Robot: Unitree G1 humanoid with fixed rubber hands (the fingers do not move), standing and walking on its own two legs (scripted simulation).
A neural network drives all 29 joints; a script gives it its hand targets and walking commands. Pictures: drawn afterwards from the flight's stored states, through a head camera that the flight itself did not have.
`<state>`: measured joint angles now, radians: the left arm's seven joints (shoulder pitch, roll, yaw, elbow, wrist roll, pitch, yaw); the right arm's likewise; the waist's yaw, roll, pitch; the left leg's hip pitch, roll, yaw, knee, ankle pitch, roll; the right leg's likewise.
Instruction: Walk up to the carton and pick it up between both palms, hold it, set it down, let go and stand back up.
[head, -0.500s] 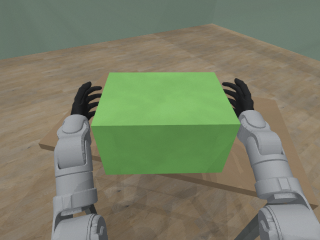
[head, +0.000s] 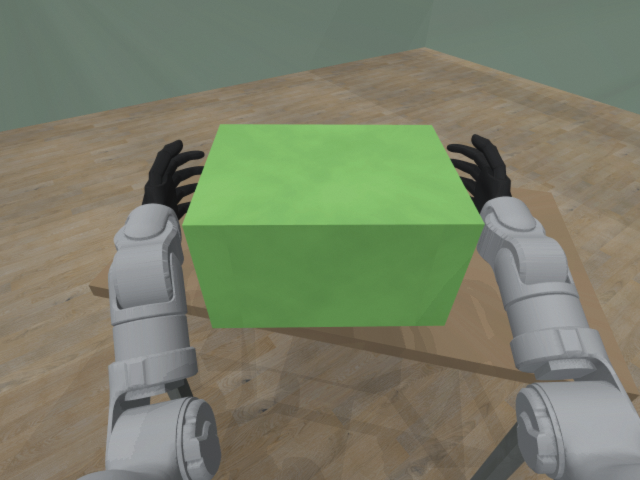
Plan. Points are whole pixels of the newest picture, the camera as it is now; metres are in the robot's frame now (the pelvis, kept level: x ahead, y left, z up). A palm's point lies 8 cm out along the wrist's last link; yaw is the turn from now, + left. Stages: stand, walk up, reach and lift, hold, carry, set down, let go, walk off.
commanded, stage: hold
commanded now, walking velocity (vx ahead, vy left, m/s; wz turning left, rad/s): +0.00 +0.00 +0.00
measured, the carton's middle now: (328, 221) +0.39 +0.01 +0.16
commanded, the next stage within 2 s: none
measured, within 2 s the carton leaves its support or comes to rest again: neither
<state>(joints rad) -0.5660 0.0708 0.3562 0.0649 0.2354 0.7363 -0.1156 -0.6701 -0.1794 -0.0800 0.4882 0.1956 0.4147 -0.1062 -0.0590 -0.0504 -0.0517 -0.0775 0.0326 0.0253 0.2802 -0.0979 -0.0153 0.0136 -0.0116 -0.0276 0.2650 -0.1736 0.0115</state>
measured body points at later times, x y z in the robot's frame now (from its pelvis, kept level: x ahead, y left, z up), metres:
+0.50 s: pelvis +0.01 +0.01 +0.00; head -0.06 +0.04 +0.44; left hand +0.36 +0.20 +0.22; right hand +0.37 -0.19 +0.22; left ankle +0.04 +0.13 -0.75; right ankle -0.01 -0.12 -0.75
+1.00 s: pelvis +0.00 +0.00 +0.00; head -0.06 +0.03 +0.44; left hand +0.36 +0.21 +0.22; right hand +0.37 -0.18 +0.23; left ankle +0.04 +0.13 -0.75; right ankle -0.01 -0.12 -0.75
